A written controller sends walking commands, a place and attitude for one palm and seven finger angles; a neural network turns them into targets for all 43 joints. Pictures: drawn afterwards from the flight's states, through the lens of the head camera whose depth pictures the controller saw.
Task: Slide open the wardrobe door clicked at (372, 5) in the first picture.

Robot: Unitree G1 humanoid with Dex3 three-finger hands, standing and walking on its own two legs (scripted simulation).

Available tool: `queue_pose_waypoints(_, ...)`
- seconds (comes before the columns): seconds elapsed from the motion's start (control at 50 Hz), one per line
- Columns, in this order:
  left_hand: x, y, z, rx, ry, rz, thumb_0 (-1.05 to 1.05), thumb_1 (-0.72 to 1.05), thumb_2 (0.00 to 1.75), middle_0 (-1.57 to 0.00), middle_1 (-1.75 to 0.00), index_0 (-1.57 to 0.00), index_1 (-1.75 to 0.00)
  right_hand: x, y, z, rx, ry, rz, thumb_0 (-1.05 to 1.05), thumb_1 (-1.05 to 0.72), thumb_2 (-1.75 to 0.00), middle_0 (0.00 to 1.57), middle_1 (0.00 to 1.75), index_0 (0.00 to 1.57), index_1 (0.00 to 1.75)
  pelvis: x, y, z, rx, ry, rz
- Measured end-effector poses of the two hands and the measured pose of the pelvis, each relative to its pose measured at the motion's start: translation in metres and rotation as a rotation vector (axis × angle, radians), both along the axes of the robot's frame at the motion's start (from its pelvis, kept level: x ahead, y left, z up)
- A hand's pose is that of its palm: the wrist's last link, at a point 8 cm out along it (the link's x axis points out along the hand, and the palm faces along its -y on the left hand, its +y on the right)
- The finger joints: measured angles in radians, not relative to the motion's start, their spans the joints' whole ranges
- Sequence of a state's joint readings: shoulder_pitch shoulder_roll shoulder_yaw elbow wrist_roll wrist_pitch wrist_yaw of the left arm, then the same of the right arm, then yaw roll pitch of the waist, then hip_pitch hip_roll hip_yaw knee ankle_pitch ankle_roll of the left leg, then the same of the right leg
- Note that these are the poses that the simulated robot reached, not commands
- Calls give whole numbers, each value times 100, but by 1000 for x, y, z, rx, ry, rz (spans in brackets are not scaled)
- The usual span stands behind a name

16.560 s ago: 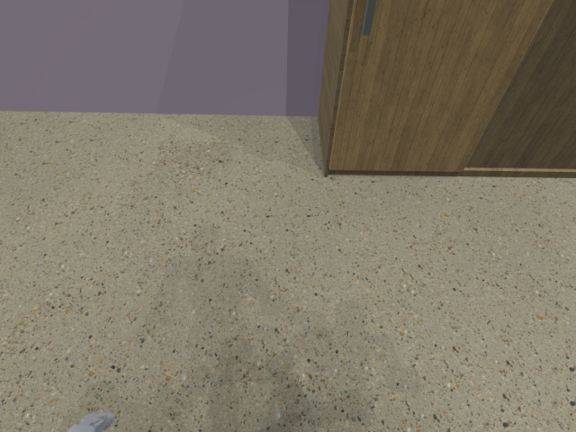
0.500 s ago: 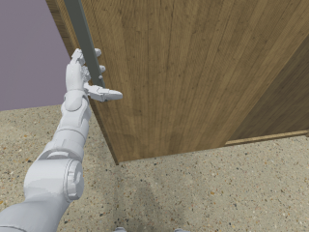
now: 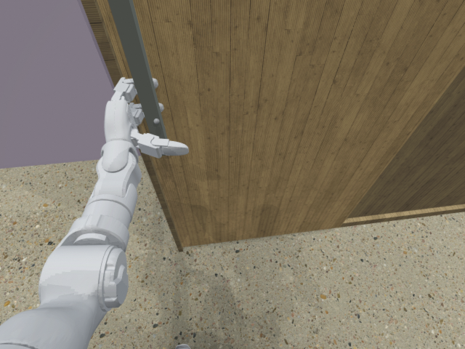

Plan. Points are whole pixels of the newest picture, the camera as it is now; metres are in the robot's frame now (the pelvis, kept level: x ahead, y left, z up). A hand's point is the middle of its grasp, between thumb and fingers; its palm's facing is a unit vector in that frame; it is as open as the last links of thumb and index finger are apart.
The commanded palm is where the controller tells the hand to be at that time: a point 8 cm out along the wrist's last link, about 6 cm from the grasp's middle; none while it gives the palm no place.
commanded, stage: grip the handle and tug to test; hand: left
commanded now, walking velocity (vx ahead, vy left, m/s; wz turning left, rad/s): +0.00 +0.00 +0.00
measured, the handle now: (145, 76) +0.53 +0.13 +0.17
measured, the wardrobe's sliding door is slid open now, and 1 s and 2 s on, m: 0.00 0.00 0.00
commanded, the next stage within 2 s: tug the door sideways, standing still in 1.52 s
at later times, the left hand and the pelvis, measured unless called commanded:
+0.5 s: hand (158, 120) +0.48 +0.11 +0.12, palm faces +0.07 -1.00 +0.00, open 10.2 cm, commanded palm +0.45 +0.17 +0.12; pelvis -0.01 +0.00 +0.00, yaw +0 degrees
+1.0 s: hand (162, 121) +0.48 +0.11 +0.12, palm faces +0.08 -1.00 +0.01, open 5.9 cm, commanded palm +0.45 +0.16 +0.12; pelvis -0.01 +0.00 +0.00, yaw -1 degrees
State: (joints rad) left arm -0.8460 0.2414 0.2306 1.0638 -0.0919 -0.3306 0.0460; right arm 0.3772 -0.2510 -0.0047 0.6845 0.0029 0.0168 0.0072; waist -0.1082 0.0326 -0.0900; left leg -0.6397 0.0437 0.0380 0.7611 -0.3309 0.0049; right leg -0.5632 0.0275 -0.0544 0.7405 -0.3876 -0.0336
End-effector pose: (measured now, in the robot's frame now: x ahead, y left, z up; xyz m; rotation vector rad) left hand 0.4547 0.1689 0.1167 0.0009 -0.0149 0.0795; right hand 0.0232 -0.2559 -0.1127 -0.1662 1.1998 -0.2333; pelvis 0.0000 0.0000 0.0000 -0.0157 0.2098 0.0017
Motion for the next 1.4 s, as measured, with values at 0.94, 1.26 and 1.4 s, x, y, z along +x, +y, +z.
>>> queue_pose_waypoints(0.94,-2,-11,1,-7,-3,-4,1,65,81,-39,-139,-39,-137,-8,3,0,1,-17,-21,0,-90,-89,20,30,20,30,-5,1,0,1,-9,-13)
queue_pose_waypoints(1.26,-3,-12,1,-13,-4,-4,1,66,79,-37,-140,-38,-137,-8,-3,3,0,-26,-43,0,-90,-89,20,30,20,30,-1,-2,2,6,-12,-27)
queue_pose_waypoints(1.4,-3,-12,1,-17,-7,-9,1,68,77,-35,-140,-36,-137,0,-3,6,8,-39,-55,0,-90,-89,20,30,20,30,7,-3,5,9,-16,-39)
